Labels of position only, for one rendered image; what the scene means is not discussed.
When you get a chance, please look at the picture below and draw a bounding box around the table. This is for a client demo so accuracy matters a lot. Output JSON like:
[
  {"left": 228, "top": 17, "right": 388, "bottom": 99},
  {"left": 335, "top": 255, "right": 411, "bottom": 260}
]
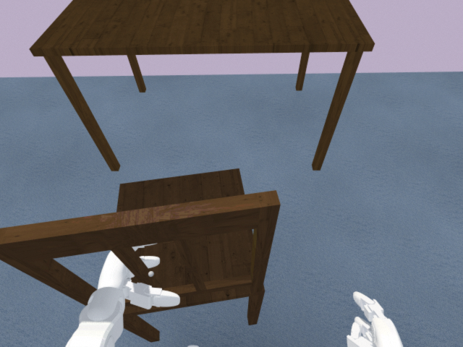
[{"left": 29, "top": 0, "right": 375, "bottom": 171}]

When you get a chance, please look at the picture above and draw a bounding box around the chair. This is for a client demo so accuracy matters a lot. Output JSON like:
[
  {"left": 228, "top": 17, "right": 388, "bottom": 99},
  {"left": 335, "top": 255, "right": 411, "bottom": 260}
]
[{"left": 0, "top": 168, "right": 281, "bottom": 342}]

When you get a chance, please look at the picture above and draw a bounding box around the robot left hand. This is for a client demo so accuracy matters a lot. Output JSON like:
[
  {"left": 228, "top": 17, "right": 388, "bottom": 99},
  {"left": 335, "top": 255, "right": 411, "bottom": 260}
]
[{"left": 98, "top": 244, "right": 180, "bottom": 309}]

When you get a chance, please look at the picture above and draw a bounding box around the robot left forearm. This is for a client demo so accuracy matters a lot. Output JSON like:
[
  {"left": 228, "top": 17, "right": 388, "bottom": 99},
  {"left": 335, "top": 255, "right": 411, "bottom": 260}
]
[{"left": 65, "top": 287, "right": 125, "bottom": 347}]

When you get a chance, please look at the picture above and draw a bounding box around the robot right hand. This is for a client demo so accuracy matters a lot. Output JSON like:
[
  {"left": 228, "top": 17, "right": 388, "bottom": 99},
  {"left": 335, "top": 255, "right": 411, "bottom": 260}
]
[{"left": 347, "top": 291, "right": 403, "bottom": 347}]

